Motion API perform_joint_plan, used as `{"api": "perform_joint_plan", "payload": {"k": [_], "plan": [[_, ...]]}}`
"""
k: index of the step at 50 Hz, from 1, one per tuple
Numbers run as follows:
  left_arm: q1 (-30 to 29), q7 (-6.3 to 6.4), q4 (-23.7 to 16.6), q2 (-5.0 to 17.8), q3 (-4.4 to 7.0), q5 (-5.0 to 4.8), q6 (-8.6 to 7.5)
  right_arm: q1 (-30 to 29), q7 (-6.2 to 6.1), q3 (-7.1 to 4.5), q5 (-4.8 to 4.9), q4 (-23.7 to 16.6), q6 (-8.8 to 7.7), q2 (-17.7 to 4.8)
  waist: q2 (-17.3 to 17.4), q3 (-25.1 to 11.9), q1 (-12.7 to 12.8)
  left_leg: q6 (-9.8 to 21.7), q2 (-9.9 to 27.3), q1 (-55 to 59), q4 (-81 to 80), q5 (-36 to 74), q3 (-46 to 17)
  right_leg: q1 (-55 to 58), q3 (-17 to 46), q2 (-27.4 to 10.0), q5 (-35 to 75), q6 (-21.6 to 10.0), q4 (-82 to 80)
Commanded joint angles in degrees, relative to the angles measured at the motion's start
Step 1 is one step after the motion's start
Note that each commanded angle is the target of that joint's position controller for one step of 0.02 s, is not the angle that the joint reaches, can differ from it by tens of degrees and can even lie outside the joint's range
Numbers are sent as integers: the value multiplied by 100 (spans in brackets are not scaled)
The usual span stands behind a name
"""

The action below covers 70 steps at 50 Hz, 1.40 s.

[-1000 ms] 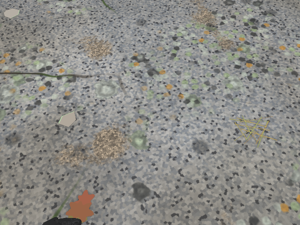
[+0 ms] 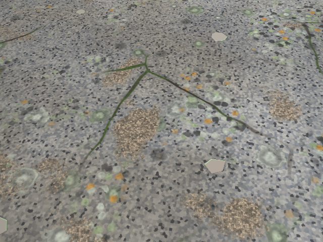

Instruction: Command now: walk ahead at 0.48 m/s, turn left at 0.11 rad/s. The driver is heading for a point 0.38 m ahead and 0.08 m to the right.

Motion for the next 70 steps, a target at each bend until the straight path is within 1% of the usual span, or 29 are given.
{"api": "perform_joint_plan", "payload": {"k": [1,4,5,6,7,8,11,15,21,24,25,26,27,28,30,32,37,42,48,50,51,53,54,57,60,63,64,65,70], "plan": [[-78,16,-364,1180,303,-74,-124,-400,27,-71,23,-427,-348,-286,-1209,159,8,260,-31,227,-1390,120,379,10,1374,-1044,-1779,-987,-1395],[-229,-45,-460,986,232,-124,-170,347,11,-87,39,-9,-493,-238,-699,254,-400,556,-34,1714,-2622,1300,598,-1012,1049,-845,-1687,-849,-730],[-364,-184,-468,763,237,354,-108,1180,36,-57,-450,251,-427,-412,19,-96,-779,648,298,3104,-2870,525,-38,-1941,333,-218,-1774,-559,553],[-995,-244,-886,171,70,373,-154,1876,32,-176,-526,295,-421,-986,1378,-105,-1162,894,1861,3632,-3576,-1272,-2285,-3357,-363,304,-1954,-271,2440],[-1505,-288,-1245,444,106,389,-202,1770,3,-309,-470,305,-394,-1391,1017,545,-1113,1496,2552,3026,-3887,-1939,-3576,-4416,-104,57,-1343,-297,2933],[-1603,-339,-1207,618,154,352,-220,1523,24,-240,-390,310,-408,-1088,471,854,-936,1536,2325,2951,-3823,-1743,-3241,-4670,80,-251,-739,-260,3317],[-927,-520,-896,798,195,395,-232,1117,67,-87,-286,293,-525,-760,620,552,-511,1336,1586,2431,-4024,-737,-2026,-3893,-188,-379,-136,-32,3458],[-1284,-621,-994,622,109,253,-110,1280,64,-68,-318,532,-675,-689,610,992,-539,1123,1419,1989,-4438,517,-650,-3709,95,-75,628,-7,3067],[-1823,-698,-1267,393,-81,327,-82,1422,19,-8,-285,936,-742,-666,342,1179,-508,871,1494,2075,-4450,3918,841,-2371,-935,24,819,-638,1602],[-89,-493,-826,646,27,404,-159,1603,-91,-74,-308,1203,-605,-1132,760,-21,314,700,1589,2406,-1615,8528,1060,-194,-1227,853,190,-953,1305],[672,-394,-865,1228,346,-216,-264,1249,-164,-157,103,984,-557,-1468,589,-598,1013,516,1488,1652,-318,8378,880,1368,-584,452,1678,-1045,559],[1269,-266,-503,1705,385,-197,-241,1395,-156,23,-114,745,-597,-793,-771,-1367,705,267,674,-221,1857,3057,819,3543,1121,-595,2247,-1166,762],[1163,-274,-607,1872,353,4,-314,2211,-58,220,-55,833,-751,-323,-1650,-2692,155,149,-224,-1425,3756,-757,-249,4519,4257,-2127,2423,-2148,59],[863,-281,-702,1455,283,85,-327,1391,-41,49,59,796,-824,-928,-511,-2428,489,150,105,-1439,3952,-428,-806,3853,3612,-1888,3010,-1898,-200],[121,-297,-637,1186,180,67,-413,667,-113,82,95,563,-853,-738,262,-665,9,141,570,-1453,3190,148,-357,1767,1849,-1414,4077,-1549,-338],[-210,-302,-650,866,79,121,-467,817,-131,13,34,651,-699,-722,-22,-240,-334,158,785,-888,2784,546,-311,575,1102,-1072,4534,-1325,-737],[-344,-202,-406,798,61,105,-529,701,-152,21,-120,585,-432,-362,-307,-238,-534,-58,674,-783,1407,1591,-5,60,107,-620,5444,-1068,-1033],[-118,2,-197,837,40,78,-283,-367,-57,73,-128,318,-505,-221,-365,-194,-95,-64,529,-798,-596,2982,91,571,-112,-433,4679,-619,-936],[-104,52,52,820,38,108,-61,-586,82,20,-165,258,-587,-443,-350,-67,-81,214,419,-858,-1436,2195,0,1397,442,-886,4639,-791,-217],[-153,50,83,842,30,78,-51,-95,66,-30,-246,391,-657,-587,-131,-300,-412,527,447,256,-2316,3855,-71,1172,363,-589,4724,-538,542],[133,37,19,889,50,207,-126,98,21,-102,-307,433,-666,-953,288,-746,-209,916,929,1429,-1857,6134,-607,528,318,-167,3851,-239,1074],[189,-10,157,774,19,133,-135,540,-50,42,-273,603,-496,-281,1155,-1563,-509,2265,2158,2709,-1832,7189,-1940,-794,228,471,-1208,488,2838],[-70,-52,55,852,46,48,-50,408,-67,113,-197,626,-445,-172,971,-1346,-524,2270,2278,2399,-2170,6283,-2216,-1150,388,391,-2569,523,3429],[-55,-11,175,563,18,24,279,-730,-65,38,-165,457,-340,-441,413,-299,-40,1508,1633,634,-2746,3455,-1410,-770,184,-16,-2225,435,2494],[298,13,491,388,-9,82,322,-813,-95,-4,-171,553,-187,-453,766,-415,47,1290,1180,34,-2832,2387,-897,352,-234,128,-534,405,1067],[164,-9,494,647,36,257,307,-409,-79,82,-155,811,-219,-177,294,-285,-71,582,726,-333,-2631,305,-470,778,73,-185,298,2,35],[-108,24,434,927,79,227,299,-287,-74,78,-218,806,-217,-156,-355,-1,-374,286,386,18,-2517,181,-125,-136,403,-439,-899,-284,-237],[-320,16,434,671,15,218,228,-518,-93,81,-269,815,-221,-131,-555,179,-359,104,275,724,-2262,763,60,-941,504,-428,-1948,-358,-564],[-260,-5,659,609,-45,158,-149,-358,-192,6,-173,1148,-254,-223,-355,198,-332,223,363,1112,-1990,2252,-52,-600,332,-289,-316,-82,-441]]}}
